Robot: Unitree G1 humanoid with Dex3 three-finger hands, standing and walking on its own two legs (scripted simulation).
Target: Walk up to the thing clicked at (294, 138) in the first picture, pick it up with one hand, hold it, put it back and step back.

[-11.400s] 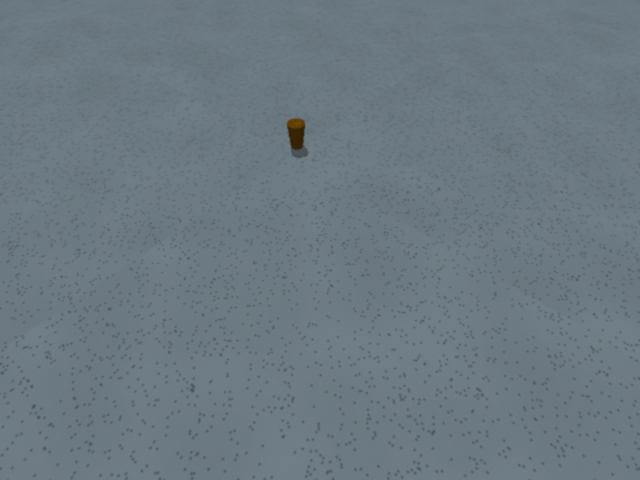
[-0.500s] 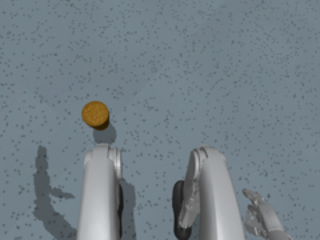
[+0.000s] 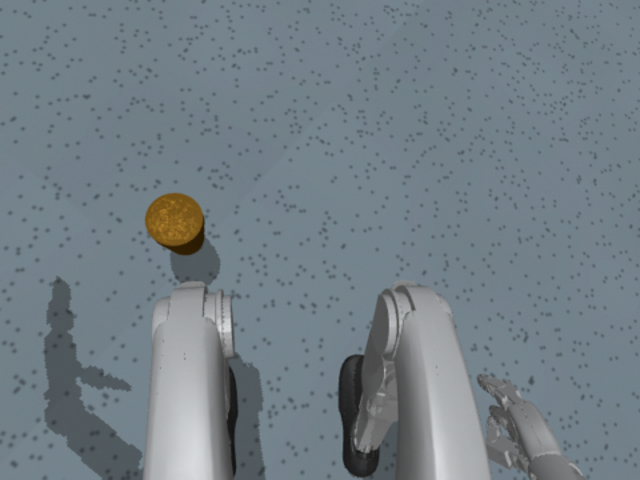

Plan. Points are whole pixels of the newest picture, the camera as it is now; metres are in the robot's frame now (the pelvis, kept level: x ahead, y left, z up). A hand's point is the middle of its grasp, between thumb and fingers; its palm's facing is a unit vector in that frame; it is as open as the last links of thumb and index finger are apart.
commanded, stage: approach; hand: left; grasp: from the side
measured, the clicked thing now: (181, 230) +0.45 +0.22 -0.30
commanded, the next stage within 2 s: close in in 0.36 s
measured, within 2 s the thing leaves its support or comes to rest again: neither
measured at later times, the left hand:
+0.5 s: hand (102, 232) +0.41 +0.31 -0.21, palm faces +0.06 -1.00 +0.03, open 17.5 cm
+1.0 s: hand (159, 236) +0.42 +0.24 -0.25, palm faces +0.10 -0.99 +0.02, open 17.6 cm
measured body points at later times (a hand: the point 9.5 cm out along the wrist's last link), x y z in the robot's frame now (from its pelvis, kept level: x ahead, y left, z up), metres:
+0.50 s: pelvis +0.00 +0.01 -0.07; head +0.24 +0.14 +0.28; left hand +0.40 +0.36 -0.21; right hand +0.16 -0.26 -0.14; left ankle +0.09 +0.13 -0.34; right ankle +0.10 -0.13 -0.34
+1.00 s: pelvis -0.02 +0.02 -0.09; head +0.21 +0.16 +0.26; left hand +0.41 +0.29 -0.24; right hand +0.12 -0.25 -0.12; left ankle +0.09 +0.13 -0.34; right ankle +0.10 -0.13 -0.34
